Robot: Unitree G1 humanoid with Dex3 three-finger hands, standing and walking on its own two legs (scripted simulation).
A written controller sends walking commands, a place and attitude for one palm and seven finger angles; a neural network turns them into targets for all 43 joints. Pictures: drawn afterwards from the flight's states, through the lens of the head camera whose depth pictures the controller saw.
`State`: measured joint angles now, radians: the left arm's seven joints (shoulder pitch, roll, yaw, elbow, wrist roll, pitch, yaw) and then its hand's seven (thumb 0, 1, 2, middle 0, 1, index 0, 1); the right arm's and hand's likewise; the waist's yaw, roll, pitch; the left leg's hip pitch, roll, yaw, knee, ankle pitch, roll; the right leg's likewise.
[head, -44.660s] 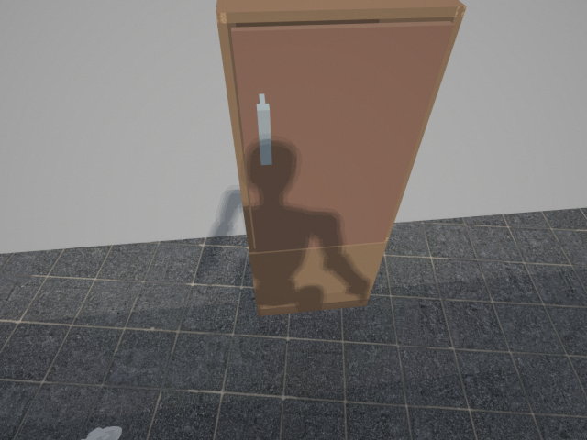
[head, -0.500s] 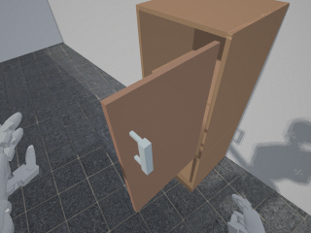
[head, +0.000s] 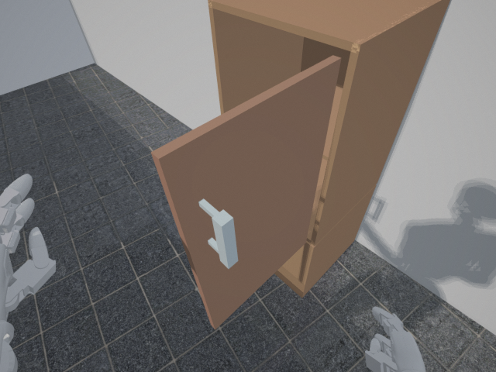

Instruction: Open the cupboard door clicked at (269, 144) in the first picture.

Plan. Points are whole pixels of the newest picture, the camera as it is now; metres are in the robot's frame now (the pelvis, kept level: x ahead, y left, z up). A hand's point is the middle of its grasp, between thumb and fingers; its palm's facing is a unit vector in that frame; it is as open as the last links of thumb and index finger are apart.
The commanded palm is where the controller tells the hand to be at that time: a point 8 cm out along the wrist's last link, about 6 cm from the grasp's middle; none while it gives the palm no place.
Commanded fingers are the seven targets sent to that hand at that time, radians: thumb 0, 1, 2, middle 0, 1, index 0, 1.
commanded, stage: step back with the hand held close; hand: left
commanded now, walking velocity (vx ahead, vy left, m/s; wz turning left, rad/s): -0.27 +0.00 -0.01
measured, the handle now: (217, 233) +0.31 +0.09 +0.08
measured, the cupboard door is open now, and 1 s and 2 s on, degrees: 90 90 90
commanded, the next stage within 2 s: stop stepping back and stand still in 0.90 s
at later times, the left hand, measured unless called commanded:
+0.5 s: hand out of the picture +0.12 +0.30 +0.15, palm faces +0.38 -0.78 -0.50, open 7.4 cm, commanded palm +0.06 +0.34 +0.17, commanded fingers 0.00 0.90 0.90 -0.20 -0.30 -0.20 -0.30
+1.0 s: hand out of the picture +0.02 +0.32 +0.17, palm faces +0.38 -0.82 -0.43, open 7.4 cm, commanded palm -0.04 +0.36 +0.17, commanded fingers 0.00 0.90 0.90 -0.20 -0.30 -0.20 -0.30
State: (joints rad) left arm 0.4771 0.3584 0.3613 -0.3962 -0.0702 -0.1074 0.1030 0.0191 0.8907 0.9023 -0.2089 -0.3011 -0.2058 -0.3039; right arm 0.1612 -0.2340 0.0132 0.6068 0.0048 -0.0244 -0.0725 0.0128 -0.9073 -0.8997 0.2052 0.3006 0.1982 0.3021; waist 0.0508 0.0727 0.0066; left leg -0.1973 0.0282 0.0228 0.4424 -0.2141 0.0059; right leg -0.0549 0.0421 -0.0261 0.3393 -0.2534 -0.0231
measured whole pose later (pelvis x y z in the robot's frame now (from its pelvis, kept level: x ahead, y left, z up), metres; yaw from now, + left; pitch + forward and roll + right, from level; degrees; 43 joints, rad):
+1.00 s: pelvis -0.19 +0.07 +0.00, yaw -2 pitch +2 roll -4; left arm 0.54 0.45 0.44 -0.60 -0.07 -0.19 0.16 0.02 0.89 0.90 -0.21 -0.30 -0.21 -0.30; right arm 0.15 -0.16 0.01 0.59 -0.02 -0.11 -0.03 0.01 -0.91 -0.90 0.21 0.30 0.20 0.30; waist 0.01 0.00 0.03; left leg -0.42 0.04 0.05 0.41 -0.03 0.07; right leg -0.35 0.07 0.02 0.92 -0.49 0.02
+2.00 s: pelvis -0.29 +0.07 -0.01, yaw +1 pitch +1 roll +0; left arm 0.35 0.34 0.21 -0.07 0.02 -0.13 0.07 0.01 0.90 0.90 -0.20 -0.30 -0.20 -0.30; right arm 0.18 -0.31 -0.04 0.74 -0.02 -0.10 -0.01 0.01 -0.91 -0.90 0.20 0.30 0.20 0.30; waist 0.02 0.04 -0.01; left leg -0.31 0.01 0.01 0.57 -0.26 0.00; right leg -0.30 -0.03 -0.12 0.58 -0.30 -0.03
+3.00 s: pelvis -0.29 +0.08 +0.00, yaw +0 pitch -2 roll +0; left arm 0.27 0.12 0.01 1.16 0.01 -0.01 0.03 0.01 0.92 0.90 -0.20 -0.30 -0.20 -0.30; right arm 0.31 -0.12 0.00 1.14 -0.02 0.01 -0.03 0.00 -0.91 -0.90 0.20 0.30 0.19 0.30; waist -0.01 0.02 0.03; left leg -0.19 -0.01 0.04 0.42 -0.20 0.02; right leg -0.19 -0.04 -0.09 0.43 -0.22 -0.01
